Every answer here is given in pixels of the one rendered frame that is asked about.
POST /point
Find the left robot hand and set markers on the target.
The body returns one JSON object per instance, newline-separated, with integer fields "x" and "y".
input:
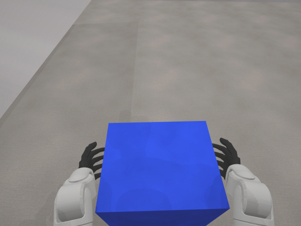
{"x": 87, "y": 160}

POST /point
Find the left robot forearm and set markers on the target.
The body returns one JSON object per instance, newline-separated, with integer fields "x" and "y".
{"x": 73, "y": 202}

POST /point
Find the right robot hand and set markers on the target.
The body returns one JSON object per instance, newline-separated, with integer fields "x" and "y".
{"x": 229, "y": 158}

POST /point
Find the right robot forearm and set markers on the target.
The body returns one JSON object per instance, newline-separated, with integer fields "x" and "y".
{"x": 252, "y": 201}

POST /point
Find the carton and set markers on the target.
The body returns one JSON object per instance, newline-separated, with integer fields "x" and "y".
{"x": 160, "y": 174}

